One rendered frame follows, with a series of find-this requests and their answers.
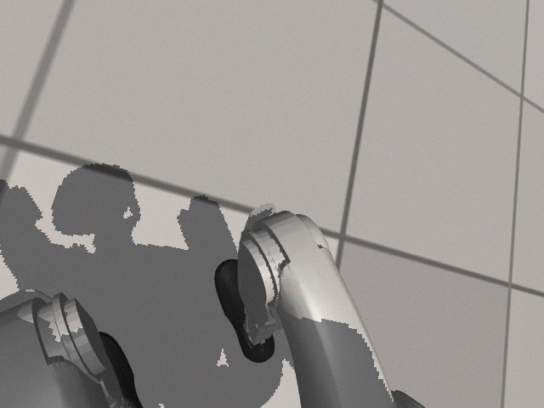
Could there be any right robot hand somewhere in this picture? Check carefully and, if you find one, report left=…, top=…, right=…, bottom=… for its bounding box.
left=391, top=390, right=425, bottom=408

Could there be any right robot foot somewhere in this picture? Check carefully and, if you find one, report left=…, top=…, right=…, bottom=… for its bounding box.
left=214, top=259, right=275, bottom=363

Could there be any left robot foot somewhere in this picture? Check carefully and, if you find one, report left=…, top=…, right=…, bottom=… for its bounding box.
left=99, top=331, right=143, bottom=408

